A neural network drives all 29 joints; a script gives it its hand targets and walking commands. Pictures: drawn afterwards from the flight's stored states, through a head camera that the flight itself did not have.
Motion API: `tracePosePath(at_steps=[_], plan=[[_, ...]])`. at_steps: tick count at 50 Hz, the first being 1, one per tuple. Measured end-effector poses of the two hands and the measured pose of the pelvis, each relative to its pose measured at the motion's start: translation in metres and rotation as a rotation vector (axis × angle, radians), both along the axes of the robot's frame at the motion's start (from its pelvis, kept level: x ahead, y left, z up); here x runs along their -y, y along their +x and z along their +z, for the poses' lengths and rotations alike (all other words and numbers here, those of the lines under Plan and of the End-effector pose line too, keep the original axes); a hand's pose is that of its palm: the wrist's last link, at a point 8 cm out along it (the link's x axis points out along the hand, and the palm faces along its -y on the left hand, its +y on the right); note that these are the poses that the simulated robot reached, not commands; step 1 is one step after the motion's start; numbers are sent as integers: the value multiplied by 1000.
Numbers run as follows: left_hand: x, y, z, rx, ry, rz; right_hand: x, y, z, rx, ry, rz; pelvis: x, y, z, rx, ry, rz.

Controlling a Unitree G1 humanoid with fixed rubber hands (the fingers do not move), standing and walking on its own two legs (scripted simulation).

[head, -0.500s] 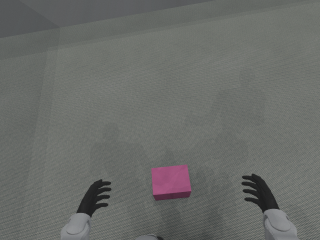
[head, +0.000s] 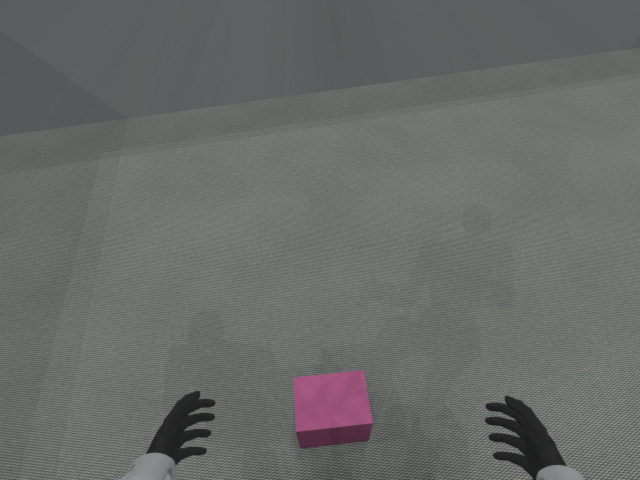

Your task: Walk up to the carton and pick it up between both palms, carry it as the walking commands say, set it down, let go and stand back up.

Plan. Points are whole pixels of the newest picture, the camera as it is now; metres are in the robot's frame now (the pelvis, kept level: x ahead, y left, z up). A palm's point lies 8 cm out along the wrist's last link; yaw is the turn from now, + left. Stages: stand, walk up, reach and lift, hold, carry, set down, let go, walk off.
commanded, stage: let go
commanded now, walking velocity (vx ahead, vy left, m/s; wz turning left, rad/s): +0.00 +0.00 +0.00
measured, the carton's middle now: (331, 409) +0.41 +0.03 -0.68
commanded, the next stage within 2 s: stand in 0.06 s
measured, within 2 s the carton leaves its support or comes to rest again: neither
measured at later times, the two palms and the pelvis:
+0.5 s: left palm out of the picture +0.13 +0.27 -0.10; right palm (535, 465) +0.17 -0.24 -0.11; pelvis +0.05 +0.01 -0.01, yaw +5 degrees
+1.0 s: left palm out of the picture +0.06 +0.28 -0.13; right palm out of the picture +0.15 -0.23 -0.12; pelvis +0.05 +0.01 -0.01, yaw +7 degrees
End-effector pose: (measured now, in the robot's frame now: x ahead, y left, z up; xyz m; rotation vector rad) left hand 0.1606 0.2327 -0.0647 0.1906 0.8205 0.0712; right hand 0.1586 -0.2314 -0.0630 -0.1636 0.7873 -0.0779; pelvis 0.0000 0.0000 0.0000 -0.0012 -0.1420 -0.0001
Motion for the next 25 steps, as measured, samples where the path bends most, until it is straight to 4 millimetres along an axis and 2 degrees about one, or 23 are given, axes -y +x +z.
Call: tracePosePath(at_steps=[4,12,17,25], plan=[[-3,-3,-1,3,23,9,0,-1,-2,4,-28,6,-1,1,-1,-12,-1,4],[-33,-22,-18,-4,110,63,24,-23,-22,-120,-138,21,-1,21,0,-163,5,41],[-41,-28,-25,-46,119,99,22,-13,-31,-154,-138,29,-3,35,-2,-199,3,58],[-41,-35,-37,-105,110,149,9,8,-43,-173,-122,47,-5,52,-7,-216,-3,81]])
